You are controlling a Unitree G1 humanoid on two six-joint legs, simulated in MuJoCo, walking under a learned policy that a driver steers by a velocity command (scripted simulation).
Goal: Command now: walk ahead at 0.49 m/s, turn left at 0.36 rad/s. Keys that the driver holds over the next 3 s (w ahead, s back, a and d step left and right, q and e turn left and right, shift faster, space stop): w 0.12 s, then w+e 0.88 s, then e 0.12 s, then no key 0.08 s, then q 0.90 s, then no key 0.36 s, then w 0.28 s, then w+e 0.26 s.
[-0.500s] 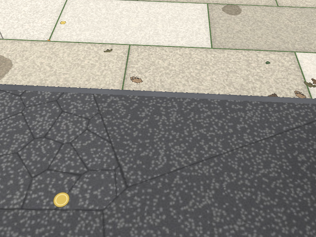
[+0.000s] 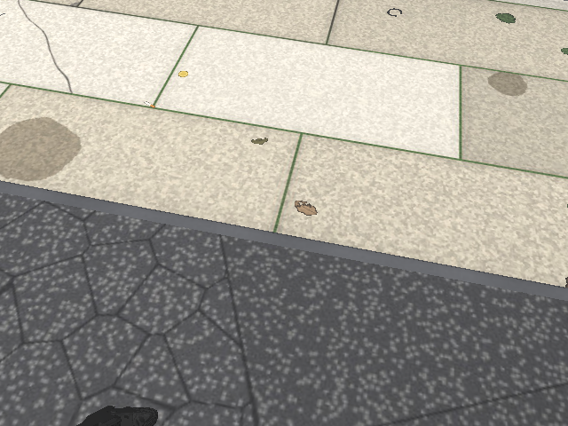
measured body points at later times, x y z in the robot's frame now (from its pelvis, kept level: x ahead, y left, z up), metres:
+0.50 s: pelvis +0.28 -0.03 +0.00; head +0.31 -0.04 +0.45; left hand +0.24 +0.22 -0.13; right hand +0.46 -0.26 -0.10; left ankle +0.43 +0.11 -0.69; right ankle +0.22 -0.11 -0.74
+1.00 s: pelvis +0.51 -0.03 +0.00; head +0.54 -0.02 +0.45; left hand +0.77 +0.14 -0.10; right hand +0.40 -0.28 -0.12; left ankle +0.48 +0.07 -0.74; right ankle +0.57 -0.20 -0.67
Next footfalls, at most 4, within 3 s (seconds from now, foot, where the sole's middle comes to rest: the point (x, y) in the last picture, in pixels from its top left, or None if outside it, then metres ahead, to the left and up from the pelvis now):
0.12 right None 0.26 -0.11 -0.78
0.64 left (237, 406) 0.52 0.07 -0.78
1.18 right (346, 333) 0.68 -0.21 -0.78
1.76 left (268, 339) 0.68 -0.02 -0.78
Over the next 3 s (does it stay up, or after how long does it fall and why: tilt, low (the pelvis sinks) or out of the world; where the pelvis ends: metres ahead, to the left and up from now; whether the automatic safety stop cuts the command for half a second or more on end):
stays up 0.74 -0.16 -0.02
